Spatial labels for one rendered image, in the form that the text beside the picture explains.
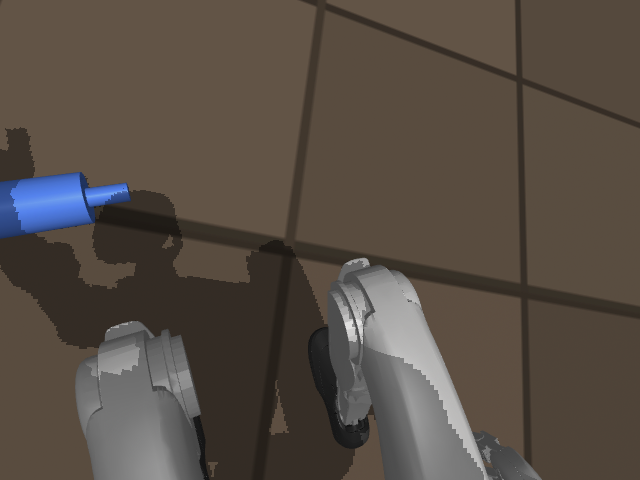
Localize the left robot foot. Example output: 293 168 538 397
193 415 209 480

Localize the bottle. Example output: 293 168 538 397
0 172 131 239

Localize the right robot foot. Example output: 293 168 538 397
308 327 370 449

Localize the right robot hand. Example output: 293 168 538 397
472 431 542 480

